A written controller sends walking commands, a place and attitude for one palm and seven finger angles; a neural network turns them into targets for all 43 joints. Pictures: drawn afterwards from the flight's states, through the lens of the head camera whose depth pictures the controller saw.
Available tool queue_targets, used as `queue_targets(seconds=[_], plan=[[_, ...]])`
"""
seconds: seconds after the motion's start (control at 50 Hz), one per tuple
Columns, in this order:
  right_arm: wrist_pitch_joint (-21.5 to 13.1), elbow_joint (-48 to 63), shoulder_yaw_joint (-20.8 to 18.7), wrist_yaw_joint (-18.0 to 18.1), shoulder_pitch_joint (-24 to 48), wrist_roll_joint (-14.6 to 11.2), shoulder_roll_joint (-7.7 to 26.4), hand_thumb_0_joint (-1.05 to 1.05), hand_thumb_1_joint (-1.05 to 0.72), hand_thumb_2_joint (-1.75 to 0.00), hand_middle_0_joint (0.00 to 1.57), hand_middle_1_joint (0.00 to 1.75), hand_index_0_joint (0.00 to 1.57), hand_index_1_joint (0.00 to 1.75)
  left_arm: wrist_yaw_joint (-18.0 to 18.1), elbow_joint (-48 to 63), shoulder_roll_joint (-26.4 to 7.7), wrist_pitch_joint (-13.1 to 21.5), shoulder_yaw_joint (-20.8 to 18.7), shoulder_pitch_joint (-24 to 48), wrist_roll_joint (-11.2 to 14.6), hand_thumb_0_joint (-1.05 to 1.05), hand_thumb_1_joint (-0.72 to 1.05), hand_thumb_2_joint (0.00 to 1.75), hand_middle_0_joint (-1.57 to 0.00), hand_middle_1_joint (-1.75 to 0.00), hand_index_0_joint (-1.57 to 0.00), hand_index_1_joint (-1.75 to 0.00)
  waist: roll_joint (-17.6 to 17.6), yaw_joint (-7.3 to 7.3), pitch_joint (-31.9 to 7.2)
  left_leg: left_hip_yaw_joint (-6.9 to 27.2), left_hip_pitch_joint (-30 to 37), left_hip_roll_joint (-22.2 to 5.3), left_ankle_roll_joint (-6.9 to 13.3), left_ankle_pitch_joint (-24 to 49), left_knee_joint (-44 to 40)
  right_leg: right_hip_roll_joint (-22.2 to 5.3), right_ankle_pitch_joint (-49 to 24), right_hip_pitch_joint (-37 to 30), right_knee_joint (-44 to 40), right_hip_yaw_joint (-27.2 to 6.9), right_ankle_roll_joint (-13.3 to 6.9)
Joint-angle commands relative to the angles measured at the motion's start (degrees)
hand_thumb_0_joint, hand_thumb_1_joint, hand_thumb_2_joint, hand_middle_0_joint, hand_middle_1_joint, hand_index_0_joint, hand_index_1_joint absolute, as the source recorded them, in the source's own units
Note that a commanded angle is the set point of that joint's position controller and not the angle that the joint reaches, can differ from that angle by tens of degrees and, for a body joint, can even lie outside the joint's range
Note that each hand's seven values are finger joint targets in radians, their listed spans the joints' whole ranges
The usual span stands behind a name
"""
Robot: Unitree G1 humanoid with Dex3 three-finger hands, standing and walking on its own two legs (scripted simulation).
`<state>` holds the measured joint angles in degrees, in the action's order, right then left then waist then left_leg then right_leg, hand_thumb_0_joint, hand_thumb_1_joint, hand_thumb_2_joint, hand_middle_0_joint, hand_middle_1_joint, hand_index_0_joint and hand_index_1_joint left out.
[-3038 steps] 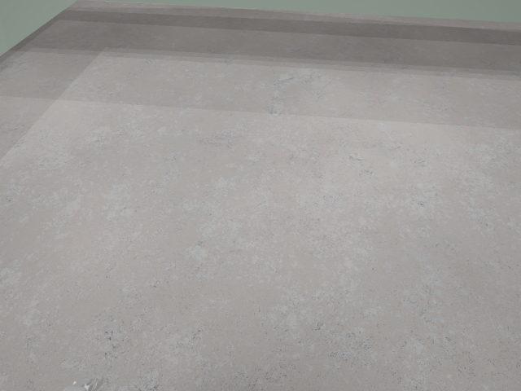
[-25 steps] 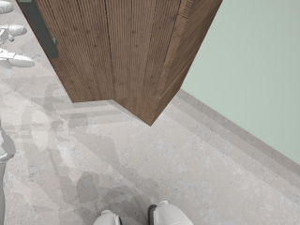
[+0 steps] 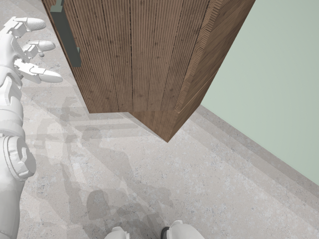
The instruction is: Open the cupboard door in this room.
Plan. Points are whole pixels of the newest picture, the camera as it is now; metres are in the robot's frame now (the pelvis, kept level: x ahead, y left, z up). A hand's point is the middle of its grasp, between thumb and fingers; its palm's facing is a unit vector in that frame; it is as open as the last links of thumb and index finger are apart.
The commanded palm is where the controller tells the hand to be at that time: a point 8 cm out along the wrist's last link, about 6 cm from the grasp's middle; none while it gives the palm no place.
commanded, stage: move the hooked fingers beside the handle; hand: left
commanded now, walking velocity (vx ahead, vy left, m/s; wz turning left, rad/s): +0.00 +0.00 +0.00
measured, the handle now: (69, 34) +0.59 +0.17 +0.12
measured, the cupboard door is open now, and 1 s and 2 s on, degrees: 45 45 45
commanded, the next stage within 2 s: slide the fingers in behind the handle in 0.46 s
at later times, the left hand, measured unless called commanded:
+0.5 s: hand (34, 55) +0.53 +0.24 +0.11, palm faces -0.01 -1.00 +0.02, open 14.0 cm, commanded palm +0.52 +0.28 +0.11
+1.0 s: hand (51, 53) +0.54 +0.21 +0.10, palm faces +0.00 -1.00 +0.02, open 14.0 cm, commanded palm +0.52 +0.25 +0.11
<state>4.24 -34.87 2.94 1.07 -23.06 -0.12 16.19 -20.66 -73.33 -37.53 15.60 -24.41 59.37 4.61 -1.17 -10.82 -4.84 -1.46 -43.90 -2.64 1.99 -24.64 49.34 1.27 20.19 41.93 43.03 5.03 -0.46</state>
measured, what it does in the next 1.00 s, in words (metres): stands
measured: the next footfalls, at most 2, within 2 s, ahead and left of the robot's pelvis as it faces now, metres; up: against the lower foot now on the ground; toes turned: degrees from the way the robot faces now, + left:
none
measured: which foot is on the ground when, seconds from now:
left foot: down 0.00-1.00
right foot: down 0.00-1.00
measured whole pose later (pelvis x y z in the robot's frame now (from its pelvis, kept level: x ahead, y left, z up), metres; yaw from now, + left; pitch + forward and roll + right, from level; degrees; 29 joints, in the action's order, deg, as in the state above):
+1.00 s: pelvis +0.00 +0.01 +0.00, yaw -1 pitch +21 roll -4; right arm 4.1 -35.1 3.2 -0.3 -26.2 0.7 15.0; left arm -17.5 -72.0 -36.8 15.4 -25.4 60.0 3.7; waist -1.9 -12.1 -5.0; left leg -2.0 -46.7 -2.9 2.5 -25.8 51.2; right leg 1.6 20.6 44.7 44.1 4.3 0.1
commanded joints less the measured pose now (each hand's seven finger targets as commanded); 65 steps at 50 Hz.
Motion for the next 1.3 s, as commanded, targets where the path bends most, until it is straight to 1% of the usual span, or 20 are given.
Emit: queue_targets(seconds=[0.0, 0.04, 0.14, 0.18, 0.26, 0.4, 0.5, 0.54, 0.66, 0.72, 0.76, 0.84, 0.9, 0.94, 1.02, 1.08, 1.14, 1.16, 1.2, 1.28], plan=[[-0.6, 1.7, -3.5, 1.1, -12.9, 0.3, 11.5, 0.0, -0.9, -0.9, 0.2, 0.3, 0.2, 0.3, 1.0, 10.8, -19.0, 3.8, -3.0, 27.7, -0.1, 0.0, -0.5, 0.3, -0.3, -1.2, -0.3, -1.2, -7.1, -1.5, -24.2, 4.5, 18.2, 0.6, -0.1, 27.1, -3.5, 1.7, -20.9, -8.1, -2.2, -3.3, -0.3], [-0.8, 2.0, -3.6, 1.0, -13.1, 0.5, 11.3, 0.0, -0.9, -0.9, 0.2, 0.3, 0.2, 0.3, 0.7, 13.6, -19.7, 5.1, -3.6, 28.7, 0.0, 0.0, -0.5, 0.3, -0.3, -1.2, -0.3, -1.2, -10.5, -0.76, -29.0, 4.7, 21.0, 0.6, -0.6, 30.2, -3.0, 1.8, -22.6, -8.8, -1.4, -3.4, -0.5], [-0.6, 2.6, -3.2, 1.4, -12.8, -0.1, 11.8, 0.0, -0.9, -0.9, 0.2, 0.3, 0.2, 0.3, -1.2, 8.9, -23.1, 3.9, -5.2, 24.9, 0.2, 0.0, -0.5, 0.3, -0.3, -1.2, -0.3, -1.2, -6.0, -0.71, -25.2, 3.2, 13.6, 1.0, 0.4, 24.6, -3.3, 1.8, -22.7, -12.2, -2.1, -4.2, -0.1], [-0.6, 2.5, -3.2, 1.6, -13.1, -0.2, 11.9, 0.0, -0.9, -0.9, 0.2, 0.3, 0.2, 0.3, -1.8, 8.7, -23.4, 3.3, -4.4, 26.1, -0.2, 0.0, -0.5, 0.3, -0.3, -1.2, -0.3, -1.2, -7.0, -1.13, -23.4, 3.2, 12.8, 1.0, 0.4, 22.4, -3.6, 1.7, -20.5, -11.0, -2.6, -4.2, -0.1], [-0.9, 2.1, -3.4, 1.8, -13.9, 0.0, 12.0, 0.0, -0.9, -0.9, 0.2, 0.3, 0.2, 0.3, -3.0, 11.3, -22.8, 4.3, -4.3, 27.2, 1.0, 0.0, -0.5, 0.3, -0.3, -1.2, -0.3, -1.2, -9.9, -1.34, -26.9, 3.5, 16.7, 0.7, 0.2, 23.9, -3.3, 2.0, -19.7, -9.4, -2.7, -4.0, -0.3], [-1.0, 0.6, -3.2, 1.9, -15.0, 0.2, 12.2, 0.0, -0.9, -0.9, 0.2, 0.3, 0.2, 0.3, -3.7, 9.0, -20.3, 2.8, -1.7, 29.0, 0.9, 0.0, -0.5, 0.3, -0.3, -1.2, -0.3, -1.2, -11.7, -2.72, -23.9, 4.7, 17.6, 0.4, 0.0, 22.8, -3.5, 2.1, -15.6, -4.2, -3.2, -3.1, -0.4], [-1.1, 0.2, -3.3, 1.7, -16.0, 0.8, 12.4, 0.0, -0.9, -0.9, 0.2, 0.3, 0.2, 0.3, -2.3, 10.3, -21.1, 2.9, -2.2, 31.3, 0.3, 0.0, -0.5, 0.3, -0.3, -1.2, -0.3, -1.2, -12.2, -3.0, -25.6, 5.5, 19.4, 0.0, -0.3, 25.7, -2.8, 2.3, -16.3, -2.8, -2.4, -2.6, -0.5], [-0.8, 0.4, -3.2, 1.5, -16.3, 0.9, 12.6, 0.0, -0.9, -0.9, 0.2, 0.3, 0.2, 0.3, -1.8, 10.9, -24.5, 3.3, -4.8, 30.6, -0.1, 0.0, -0.5, 0.3, -0.3, -1.2, -0.3, -1.2, -13.7, -2.0, -27.9, 5.7, 20.6, -0.1, -0.7, 28.3, -2.3, 2.3, -17.6, -3.3, -1.7, -2.5, -0.7], [-0.3, 0.7, -4.0, 0.5, -16.3, 1.2, 11.7, 0.0, -0.9, -0.9, 0.2, 0.3, 0.2, 0.3, -0.7, 14.6, -16.5, 3.1, -1.1, 29.2, 0.7, 0.0, -0.5, 0.3, -0.3, -1.2, -0.3, -1.2, -14.7, -2.1, -29.7, 6.7, 26.6, -1.0, -1.8, 37.3, -1.7, 2.7, -19.8, -1.1, -1.3, -1.5, -0.6], [0.0, 1.2, -4.1, 0.1, -16.6, 1.2, 12.0, 0.0, -0.9, -0.9, 0.2, 0.3, 0.2, 0.3, 0.4, 14.2, -19.1, 2.6, -4.8, 25.5, 1.0, 0.0, -0.5, 0.3, -0.3, -1.2, -0.3, -1.2, -12.2, -0.54, -29.1, 6.3, 24.7, -0.9, -1.5, 38.4, -1.6, 2.9, -21.5, -3.4, -1.0, -1.6, -0.8], [0.1, 1.2, -4.0, -0.2, -15.8, 1.1, 11.4, 0.0, -0.9, -0.9, 0.2, 0.3, 0.2, 0.3, 1.1, 13.1, -15.2, 2.1, -1.7, 26.4, 0.6, 0.0, -0.5, 0.3, -0.3, -1.2, -0.3, -1.2, -11.3, -1.67, -25.7, 5.8, 22.7, -0.7, -1.2, 35.1, -2.0, 2.8, -20.7, -2.7, -1.5, -1.6, -0.5], [0.0, 1.2, -4.3, -0.3, -16.1, 1.2, 11.3, 0.0, -0.9, -0.9, 0.2, 0.3, 0.2, 0.3, 2.8, 16.1, -15.4, 3.4, -2.3, 27.9, 0.2, 0.0, -0.5, 0.3, -0.3, -1.2, -0.3, -1.2, -11.1, -1.54, -28.0, 6.5, 24.9, -0.9, -1.6, 38.1, -1.9, 2.8, -21.3, -2.7, -1.1, -1.6, -0.5], [-0.2, 1.0, -4.1, -0.5, -15.7, 1.1, 11.2, 0.0, -0.9, -0.9, 0.2, 0.3, 0.2, 0.3, 3.1, 13.1, -14.1, 3.3, -1.7, 27.4, 0.3, 0.0, -0.5, 0.3, -0.3, -1.2, -0.3, -1.2, -8.5, -2.03, -25.6, 5.7, 21.1, -0.3, -1.0, 32.9, -2.1, 2.7, -20.9, -4.1, -1.2, -1.9, -0.4], [-0.4, 1.2, -4.1, -0.4, -15.6, 1.2, 11.0, 0.0, -0.9, -0.9, 0.2, 0.3, 0.2, 0.3, 3.4, 15.1, -15.9, 4.2, -3.0, 28.0, -0.1, 0.0, -0.5, 0.3, -0.3, -1.2, -0.3, -1.2, -11.9, -0.95, -28.1, 5.6, 22.6, -0.2, -1.2, 35.6, -1.8, 2.5, -22.4, -4.9, -0.6, -2.2, -0.6], [-0.6, 0.7, -4.5, -0.7, -15.6, 1.2, 10.3, 0.0, -0.9, -0.9, 0.2, 0.3, 0.2, 0.3, 3.6, 16.1, -8.9, 4.5, 1.2, 28.0, 0.6, 0.0, -0.5, 0.3, -0.3, -1.2, -0.3, -1.2, -11.7, -2.12, -28.0, 6.2, 26.0, -0.7, -1.5, 39.4, -1.3, 2.7, -22.6, -2.7, -0.8, -1.8, -0.6], [-0.6, 0.4, -4.6, -0.7, -15.3, 1.1, 10.5, 0.0, -0.9, -0.9, 0.2, 0.3, 0.2, 0.3, 4.1, 15.0, -10.1, 4.0, -0.3, 27.5, 1.0, 0.0, -0.5, 0.3, -0.3, -1.2, -0.3, -1.2, -8.9, -1.59, -28.1, 5.8, 23.4, -0.3, -1.2, 36.2, -1.7, 2.6, -23.0, -5.1, -0.9, -1.9, -0.4], [-0.7, 0.9, -4.5, -0.9, -14.8, 1.1, 10.3, 0.0, -0.9, -0.9, 0.2, 0.3, 0.2, 0.3, 5.2, 16.1, -10.8, 4.1, -0.6, 26.9, 0.1, 0.0, -0.5, 0.3, -0.3, -1.2, -0.3, -1.2, -10.7, -0.76, -28.2, 5.0, 22.2, 0.2, -0.9, 35.0, -1.9, 2.3, -23.9, -6.4, -0.8, -2.4, -0.5], [-0.8, 0.8, -4.4, -1.0, -14.4, 1.1, 9.9, 0.0, -0.9, -0.9, 0.2, 0.3, 0.2, 0.3, 5.5, 15.6, -7.4, 3.9, 2.0, 27.2, 0.0, 0.0, -0.5, 0.3, -0.3, -1.2, -0.3, -1.2, -10.6, -1.63, -26.7, 4.9, 22.0, 0.3, -0.8, 33.6, -2.0, 2.3, -23.1, -5.4, -1.2, -2.3, -0.4], [-0.8, 0.9, -4.4, -0.9, -14.6, 1.1, 10.3, 0.0, -0.9, -0.9, 0.2, 0.3, 0.2, 0.3, 6.5, 14.2, -10.5, 4.0, -0.4, 26.6, -0.2, 0.0, -0.5, 0.3, -0.3, -1.2, -0.3, -1.2, -7.3, -1.31, -25.7, 4.5, 19.0, 0.6, -0.4, 30.0, -2.5, 2.4, -22.7, -7.7, -1.4, -2.6, -0.4], [-1.2, 1.1, -4.5, -0.9, -14.2, 1.1, 10.0, 0.0, -0.9, -0.9, 0.2, 0.3, 0.2, 0.3, 7.1, 15.6, -9.8, 5.2, 0.0, 27.6, -0.6, 0.0, -0.5, 0.3, -0.3, -1.2, -0.3, -1.2, -8.5, -1.13, -27.4, 4.1, 19.5, 0.8, -0.4, 30.1, -2.4, 2.1, -23.9, -8.6, -1.2, -3.0, -0.5]])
